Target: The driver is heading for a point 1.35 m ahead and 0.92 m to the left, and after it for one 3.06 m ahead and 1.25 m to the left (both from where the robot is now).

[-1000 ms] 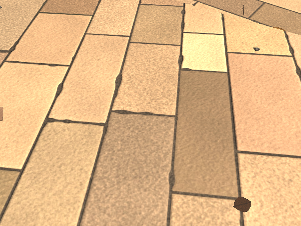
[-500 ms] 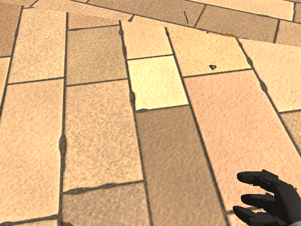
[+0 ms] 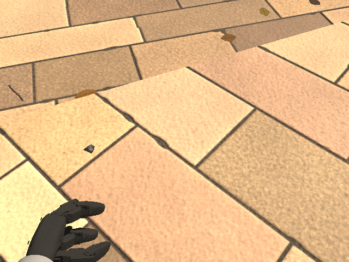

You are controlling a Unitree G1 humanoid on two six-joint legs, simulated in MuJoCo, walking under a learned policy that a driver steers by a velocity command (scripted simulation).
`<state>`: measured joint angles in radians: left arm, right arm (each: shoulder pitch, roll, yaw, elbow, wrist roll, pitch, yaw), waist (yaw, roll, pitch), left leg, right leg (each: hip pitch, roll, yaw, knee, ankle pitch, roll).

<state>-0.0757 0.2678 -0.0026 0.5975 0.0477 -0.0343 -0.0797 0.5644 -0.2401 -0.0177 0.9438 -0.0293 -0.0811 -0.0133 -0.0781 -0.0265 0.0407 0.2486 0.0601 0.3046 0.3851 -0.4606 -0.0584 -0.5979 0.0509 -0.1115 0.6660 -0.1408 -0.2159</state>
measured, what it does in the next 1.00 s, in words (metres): walks ahead, turning left: right foot, then left foot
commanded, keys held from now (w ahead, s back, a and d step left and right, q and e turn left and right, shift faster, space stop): w+q+shift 1.00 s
